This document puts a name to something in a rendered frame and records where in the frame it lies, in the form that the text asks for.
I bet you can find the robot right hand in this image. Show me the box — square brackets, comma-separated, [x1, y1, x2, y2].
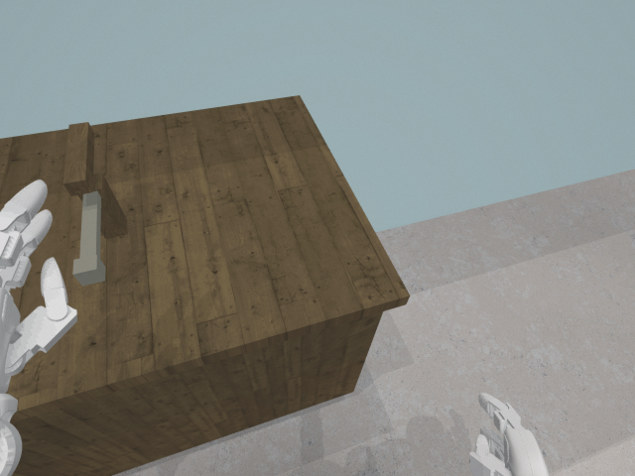
[470, 393, 549, 476]

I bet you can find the counter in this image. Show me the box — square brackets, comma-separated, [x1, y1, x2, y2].
[0, 95, 410, 476]

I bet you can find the robot left hand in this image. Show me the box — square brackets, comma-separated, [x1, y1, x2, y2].
[0, 179, 77, 394]

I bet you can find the tap lever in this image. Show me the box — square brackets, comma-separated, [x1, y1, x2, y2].
[72, 191, 105, 286]

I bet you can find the left robot forearm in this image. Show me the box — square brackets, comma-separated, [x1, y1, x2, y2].
[0, 394, 22, 476]

